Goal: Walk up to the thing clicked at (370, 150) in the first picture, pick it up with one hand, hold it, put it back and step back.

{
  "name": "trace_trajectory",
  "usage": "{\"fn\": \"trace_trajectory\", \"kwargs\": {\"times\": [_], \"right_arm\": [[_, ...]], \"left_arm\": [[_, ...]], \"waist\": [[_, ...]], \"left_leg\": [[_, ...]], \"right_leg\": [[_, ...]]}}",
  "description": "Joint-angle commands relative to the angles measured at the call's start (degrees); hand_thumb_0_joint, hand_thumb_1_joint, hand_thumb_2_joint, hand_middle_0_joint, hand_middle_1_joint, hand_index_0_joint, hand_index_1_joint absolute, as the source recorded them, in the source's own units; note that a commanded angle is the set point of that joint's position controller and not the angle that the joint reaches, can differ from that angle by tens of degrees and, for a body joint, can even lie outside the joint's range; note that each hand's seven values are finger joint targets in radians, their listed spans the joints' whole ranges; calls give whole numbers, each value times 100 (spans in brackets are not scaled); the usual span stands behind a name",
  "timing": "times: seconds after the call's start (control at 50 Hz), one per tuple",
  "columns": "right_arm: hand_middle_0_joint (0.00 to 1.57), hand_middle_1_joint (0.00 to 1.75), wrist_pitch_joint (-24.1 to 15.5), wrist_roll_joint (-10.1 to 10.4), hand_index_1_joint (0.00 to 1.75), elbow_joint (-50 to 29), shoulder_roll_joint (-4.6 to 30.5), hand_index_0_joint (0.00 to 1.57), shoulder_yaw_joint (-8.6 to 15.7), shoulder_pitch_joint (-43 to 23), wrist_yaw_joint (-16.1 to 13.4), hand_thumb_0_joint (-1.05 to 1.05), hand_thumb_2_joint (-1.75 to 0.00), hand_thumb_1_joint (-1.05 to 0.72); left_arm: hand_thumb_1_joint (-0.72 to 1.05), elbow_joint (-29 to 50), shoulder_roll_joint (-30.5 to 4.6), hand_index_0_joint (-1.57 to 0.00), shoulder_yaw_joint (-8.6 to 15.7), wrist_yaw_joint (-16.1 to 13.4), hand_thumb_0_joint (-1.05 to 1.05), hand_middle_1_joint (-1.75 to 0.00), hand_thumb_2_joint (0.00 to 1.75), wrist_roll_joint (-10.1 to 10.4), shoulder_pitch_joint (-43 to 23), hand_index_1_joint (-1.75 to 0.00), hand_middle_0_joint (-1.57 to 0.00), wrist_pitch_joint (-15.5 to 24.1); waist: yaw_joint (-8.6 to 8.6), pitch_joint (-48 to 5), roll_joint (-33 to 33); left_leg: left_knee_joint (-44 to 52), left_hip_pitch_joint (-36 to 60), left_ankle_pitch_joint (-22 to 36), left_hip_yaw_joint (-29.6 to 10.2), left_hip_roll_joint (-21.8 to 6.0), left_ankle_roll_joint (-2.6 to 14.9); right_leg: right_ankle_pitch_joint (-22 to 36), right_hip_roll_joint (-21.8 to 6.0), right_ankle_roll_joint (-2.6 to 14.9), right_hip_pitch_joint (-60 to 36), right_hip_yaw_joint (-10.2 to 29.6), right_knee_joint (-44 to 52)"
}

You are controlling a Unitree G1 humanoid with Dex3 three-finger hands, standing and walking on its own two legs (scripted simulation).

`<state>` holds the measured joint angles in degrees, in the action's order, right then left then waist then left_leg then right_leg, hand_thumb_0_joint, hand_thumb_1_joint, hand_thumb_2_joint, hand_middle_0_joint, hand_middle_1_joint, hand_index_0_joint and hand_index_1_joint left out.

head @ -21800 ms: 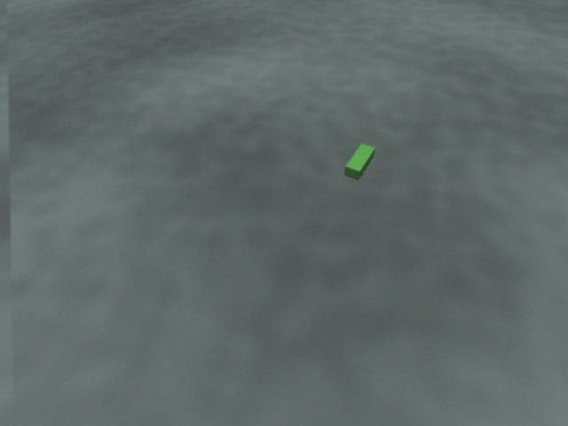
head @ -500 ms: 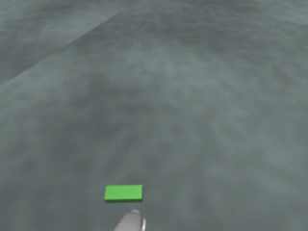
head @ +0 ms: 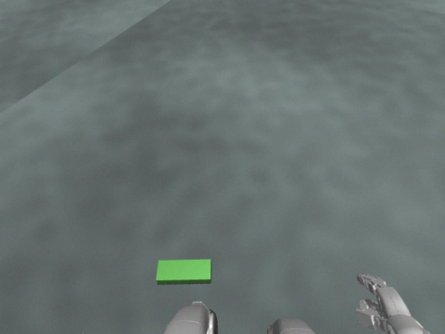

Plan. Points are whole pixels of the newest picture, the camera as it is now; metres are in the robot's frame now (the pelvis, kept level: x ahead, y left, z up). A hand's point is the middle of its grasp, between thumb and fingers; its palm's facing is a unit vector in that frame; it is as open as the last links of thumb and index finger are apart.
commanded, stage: walk up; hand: left
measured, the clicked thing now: (184, 271) +0.40 +0.22 -0.72
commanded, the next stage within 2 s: stand in 1.94 s
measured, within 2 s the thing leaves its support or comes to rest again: neither
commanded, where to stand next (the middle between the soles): +0.08 +0.02 m, yaw +2 degrees
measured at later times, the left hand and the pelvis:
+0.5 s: hand out of the picture +0.00 +0.30 -0.13, palm faces +0.02 -0.92 -0.38, open 7.4 cm; pelvis +0.00 +0.01 +0.02, yaw +4 degrees
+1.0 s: hand (109, 324) +0.14 +0.26 -0.13, palm faces +0.03 -0.91 -0.42, open 7.4 cm; pelvis -0.02 +0.00 -0.01, yaw +4 degrees
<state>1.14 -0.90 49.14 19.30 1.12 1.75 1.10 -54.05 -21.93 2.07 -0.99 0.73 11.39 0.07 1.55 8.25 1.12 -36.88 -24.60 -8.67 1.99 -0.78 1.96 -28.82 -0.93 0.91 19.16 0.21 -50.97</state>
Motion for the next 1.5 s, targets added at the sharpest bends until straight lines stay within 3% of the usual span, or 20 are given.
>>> {"fn": "trace_trajectory", "kwargs": {"times": [0.0,0.04,0.08,0.12,0.16,0.22,0.28,0.36,0.4,0.62,0.7,0.76,0.92,1.02,1.06,1.12,1.28,1.34,1.4,1.48], "right_arm": [[20,30,148,-3,30,-442,1743,20,565,-226,-82,0,-90,-90],[20,30,228,79,30,-467,1329,20,470,-203,-87,0,-90,-90],[20,30,242,14,30,-439,1421,20,535,-277,-174,0,-90,-90],[20,30,211,68,30,-247,1370,20,581,224,-108,0,-90,-90],[20,30,59,127,30,8,1406,20,577,844,-51,0,-90,-90],[20,30,-186,15,30,-95,1747,20,644,598,162,0,-90,-90],[20,30,-324,-60,30,-287,1498,20,536,112,163,0,-90,-90],[20,30,-556,-54,30,433,1465,20,675,2232,44,0,-90,-90],[20,30,-616,-204,30,253,2565,20,902,2687,-75,0,-90,-90],[20,30,-404,37,30,-135,1575,20,406,1330,-200,0,-90,-90],[20,30,3,214,30,-216,1542,20,412,1015,-229,0,-90,-90],[20,30,111,323,30,-4,1265,20,315,1839,-355,0,-90,-90],[20,30,209,86,30,294,1547,20,417,1706,-216,0,-90,-90],[20,30,213,-234,30,645,1679,20,584,2247,58,0,-90,-90],[20,30,121,-135,30,22,2560,20,687,858,-54,0,-90,-90],[20,30,-115,-218,30,-135,1915,20,545,325,-249,0,-90,-90],[20,30,-174,-106,30,-7,1692,20,567,1161,-218,0,-90,-90],[20,30,-104,-11,30,-31,1503,20,415,899,-164,0,-90,-90],[20,30,-107,32,30,120,1369,20,384,886,-194,0,-90,-90],[20,30,-266,13,30,350,1516,20,372,498,-108,0,-90,-90]], "left_arm": [[90,-166,-1145,-20,419,-146,0,-30,90,-52,1405,-30,-20,49],[90,-33,-1476,-20,530,-158,0,-30,90,-246,1226,-30,-20,126],[90,577,-2384,-20,698,-215,0,-30,90,-357,-16,-30,-20,190],[90,566,-1725,-20,555,-273,0,-30,90,-270,-322,-30,-20,263],[90,671,-1470,-20,553,-170,0,-30,90,-376,-426,-30,-20,338],[90,745,-1697,-20,699,86,0,-30,90,-477,372,-30,-20,325],[90,634,-1856,-20,728,131,0,-30,90,-353,999,-30,-20,255],[90,1003,-1422,-20,497,255,0,-30,90,-283,183,-30,-20,112],[90,1309,-974,-20,360,236,0,-30,90,-196,-126,-30,-20,75],[90,485,-966,-20,319,124,0,-30,90,78,25,-30,-20,177],[90,309,-1215,-20,413,-39,0,-30,90,4,191,-30,-20,114],[90,560,-1705,-20,495,-61,0,-30,90,-52,27,-30,-20,69],[90,736,-1525,-20,479,-171,0,-30,90,-326,-908,-30,-20,-116],[90,621,-1471,-20,478,-170,0,-30,90,-244,-832,-30,-20,-219],[90,846,-1556,-20,588,-266,0,-30,90,-179,-1783,-30,-20,-206],[90,514,-1196,-20,477,-173,0,-30,90,7,-651,-30,-20,-216],[90,590,-1032,-20,286,-30,0,-30,90,-108,-610,-30,-20,74],[90,99,-1068,-20,296,-78,0,-30,90,-184,74,-30,-20,197],[90,257,-1802,-20,332,-50,0,-30,90,-218,-602,-30,-20,277],[90,29,-1179,-20,116,25,0,-30,90,-108,-616,-30,-20,258]], "waist": [[143,-1168,785],[222,-824,-609],[165,-217,-1570],[-212,-364,-420],[-260,-1072,-888],[399,-930,-1725],[647,-287,-1313],[-647,-864,-279],[-877,-386,1202],[-196,-93,1420],[37,-647,575],[-5,-1621,-1259],[-74,-1522,-1456],[-398,-972,-457],[-637,609,1156],[82,-285,56],[-423,-1175,918],[-78,-1153,592],[-297,-972,-738],[-299,-860,-288]], "left_leg": [[884,91,-31,-1345,-1211,832],[-348,-902,-1436,-964,-475,209],[-2905,-925,-2437,-1337,344,-184],[-3632,-769,-1718,-1485,500,-128],[-3050,-335,-1305,-880,305,-233],[-1652,-1270,-1993,-107,292,-342],[-402,-1021,-2236,-170,142,-282],[1896,2738,-736,103,321,36],[2775,3054,-4130,-4393,-2285,1019],[1130,1039,3648,-224,-887,722],[-385,688,1885,-110,-408,355],[-3150,184,-2976,-593,538,-24],[-2157,114,-2324,-243,211,-251],[754,1932,-2235,-412,133,108],[2802,-1245,-3040,-4188,-2364,1213],[1301,366,920,-1765,-1243,454],[485,2258,1783,-1283,-1334,986],[-68,1050,1388,-839,-1019,518],[-507,974,-2039,-429,-204,-19],[1274,1614,-927,-1095,-719,230]], "right_leg": [[918,40,30,-648,-334,896],[178,-774,352,-645,1284,2593],[1015,-2800,1724,947,3674,3506],[2303,-1869,1251,603,1968,2770],[220,-1262,965,-149,1273,2926],[-2001,-1373,1153,-1697,1871,3287],[-899,-1542,1223,-1661,1860,3295],[213,-714,646,388,219,1435],[-408,67,130,3365,263,-938],[1734,-85,-129,218,-283,811],[2797,168,-64,-917,-459,2197],[6581,-2247,1514,-1340,2117,2555],[51,-1347,1003,-295,1245,2817],[-1019,-1025,199,1848,881,1894],[-664,227,-57,1816,774,-920],[307,586,94,1604,1148,-1994],[7,155,-114,519,90,979],[1655,82,129,-1320,177,2949],[1983,-1773,1241,-277,2595,2731],[1634,-507,214,85,944,2464]]}}
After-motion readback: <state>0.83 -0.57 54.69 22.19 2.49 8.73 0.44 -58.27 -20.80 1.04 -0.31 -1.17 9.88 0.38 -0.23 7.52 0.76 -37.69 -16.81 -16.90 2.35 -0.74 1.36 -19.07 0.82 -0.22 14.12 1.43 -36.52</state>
